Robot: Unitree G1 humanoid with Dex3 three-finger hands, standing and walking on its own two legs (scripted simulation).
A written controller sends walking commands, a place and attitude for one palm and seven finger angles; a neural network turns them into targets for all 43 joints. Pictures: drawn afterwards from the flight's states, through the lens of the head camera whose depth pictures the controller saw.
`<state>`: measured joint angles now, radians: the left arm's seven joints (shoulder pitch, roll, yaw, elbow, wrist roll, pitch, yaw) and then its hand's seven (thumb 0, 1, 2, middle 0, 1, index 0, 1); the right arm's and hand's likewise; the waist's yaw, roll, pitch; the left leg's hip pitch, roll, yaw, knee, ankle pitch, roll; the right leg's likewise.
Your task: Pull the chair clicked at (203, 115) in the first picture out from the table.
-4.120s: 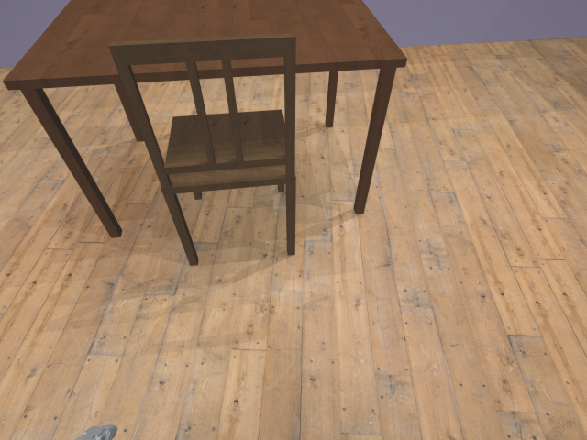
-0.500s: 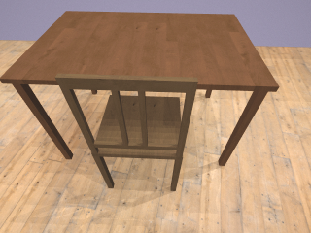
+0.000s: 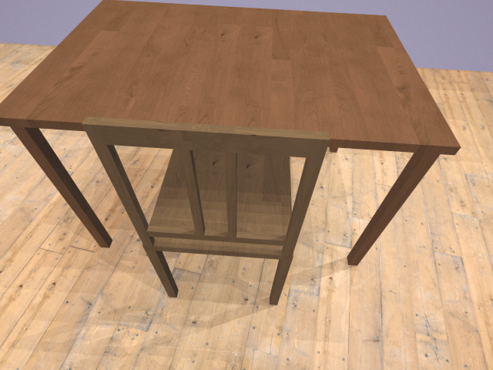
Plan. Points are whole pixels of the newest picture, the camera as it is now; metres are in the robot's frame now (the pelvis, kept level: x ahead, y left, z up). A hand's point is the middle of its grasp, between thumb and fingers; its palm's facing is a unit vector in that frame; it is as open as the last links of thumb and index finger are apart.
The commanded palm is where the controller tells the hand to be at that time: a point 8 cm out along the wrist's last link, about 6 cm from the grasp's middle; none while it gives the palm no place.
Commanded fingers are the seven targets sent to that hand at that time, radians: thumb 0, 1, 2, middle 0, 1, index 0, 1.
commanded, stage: come to a stop and stand still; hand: left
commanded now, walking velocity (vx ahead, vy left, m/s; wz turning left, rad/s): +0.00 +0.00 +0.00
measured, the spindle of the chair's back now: (194, 196) +0.48 +0.16 -0.08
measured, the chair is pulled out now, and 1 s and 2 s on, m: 0.00 0.00 0.00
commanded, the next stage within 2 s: look again from close up in 0.94 s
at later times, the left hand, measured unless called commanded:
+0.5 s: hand out of the picture +0.03 +0.19 -0.17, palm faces +0.03 -0.97 -0.22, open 7.4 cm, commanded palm none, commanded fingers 0.00 0.90 0.90 -0.20 -0.30 -0.20 -0.30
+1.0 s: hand out of the picture +0.04 +0.18 -0.17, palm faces +0.03 -0.98 -0.22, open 7.3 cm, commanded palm none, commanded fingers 0.00 0.90 0.90 -0.20 -0.30 -0.20 -0.30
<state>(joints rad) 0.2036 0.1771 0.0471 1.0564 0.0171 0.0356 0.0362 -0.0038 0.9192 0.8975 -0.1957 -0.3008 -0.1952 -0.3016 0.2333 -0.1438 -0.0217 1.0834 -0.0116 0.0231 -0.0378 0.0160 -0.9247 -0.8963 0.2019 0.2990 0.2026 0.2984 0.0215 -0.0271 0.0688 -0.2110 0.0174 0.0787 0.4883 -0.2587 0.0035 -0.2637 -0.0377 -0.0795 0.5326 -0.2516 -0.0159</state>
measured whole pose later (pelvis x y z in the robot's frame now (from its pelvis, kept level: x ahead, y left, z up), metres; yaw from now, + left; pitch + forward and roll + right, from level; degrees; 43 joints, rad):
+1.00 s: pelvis +0.04 +0.00 +0.00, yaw +0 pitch -1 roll +1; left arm 0.28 0.15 0.00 1.11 0.01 -0.01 0.04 0.00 0.92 0.90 -0.20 -0.30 -0.20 -0.30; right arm 0.28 -0.16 0.02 1.12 -0.01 -0.02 -0.03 0.01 -0.91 -0.90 0.20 0.30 0.20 0.30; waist 0.00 0.01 0.02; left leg -0.12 0.01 0.08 0.42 -0.29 0.00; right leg -0.18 -0.04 -0.08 0.48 -0.29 -0.01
